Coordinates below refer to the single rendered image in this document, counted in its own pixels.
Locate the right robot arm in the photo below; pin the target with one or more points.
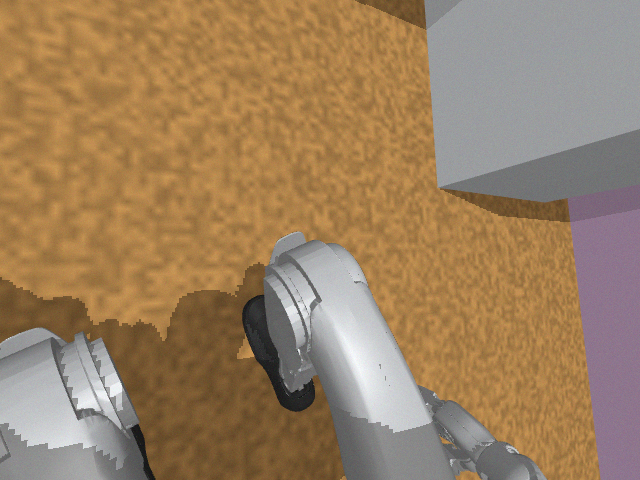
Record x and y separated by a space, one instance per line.
501 461

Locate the right robot foot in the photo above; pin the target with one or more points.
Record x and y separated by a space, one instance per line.
256 330

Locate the left robot foot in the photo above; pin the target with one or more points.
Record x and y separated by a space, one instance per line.
141 444

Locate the right robot hand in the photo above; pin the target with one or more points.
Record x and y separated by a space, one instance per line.
459 427

